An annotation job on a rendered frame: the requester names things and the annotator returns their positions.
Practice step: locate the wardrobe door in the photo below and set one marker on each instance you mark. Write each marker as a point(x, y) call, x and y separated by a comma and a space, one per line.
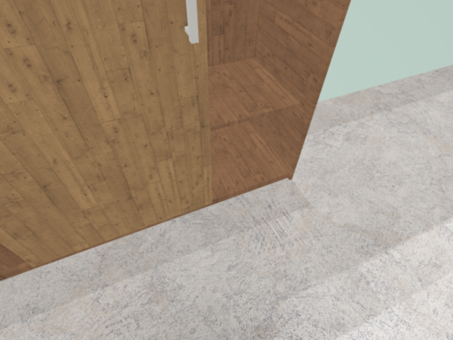
point(8, 258)
point(104, 121)

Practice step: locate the handle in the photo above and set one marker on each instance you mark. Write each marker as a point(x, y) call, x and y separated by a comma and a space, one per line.
point(192, 28)

